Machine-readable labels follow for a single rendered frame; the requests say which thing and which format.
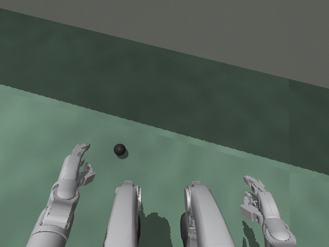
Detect right robot arm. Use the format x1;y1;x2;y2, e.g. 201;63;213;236
262;218;297;247

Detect right robot hand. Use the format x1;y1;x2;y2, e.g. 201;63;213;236
241;175;281;225

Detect left robot arm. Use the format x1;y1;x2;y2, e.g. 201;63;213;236
26;179;80;247

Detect ball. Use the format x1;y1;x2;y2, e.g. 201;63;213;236
114;144;125;155

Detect left robot hand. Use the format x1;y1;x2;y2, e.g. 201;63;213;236
58;143;96;187

